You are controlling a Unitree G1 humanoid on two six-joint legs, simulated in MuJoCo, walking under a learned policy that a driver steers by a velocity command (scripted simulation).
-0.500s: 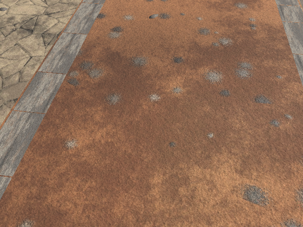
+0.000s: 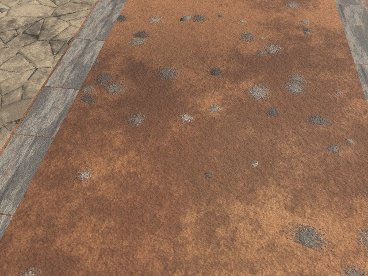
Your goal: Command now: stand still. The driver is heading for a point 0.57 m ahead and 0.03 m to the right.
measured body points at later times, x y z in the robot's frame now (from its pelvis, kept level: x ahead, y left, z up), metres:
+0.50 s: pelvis +0.08 +0.04 +0.00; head +0.09 +0.05 +0.44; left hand +0.06 +0.27 -0.17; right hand +0.03 -0.19 -0.15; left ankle +0.04 +0.11 -0.74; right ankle +0.02 -0.08 -0.69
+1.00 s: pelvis +0.35 +0.01 -0.01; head +0.38 +0.01 +0.44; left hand +0.38 +0.26 -0.16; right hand +0.36 -0.22 -0.16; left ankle +0.27 +0.13 -0.65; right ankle +0.39 -0.04 -0.74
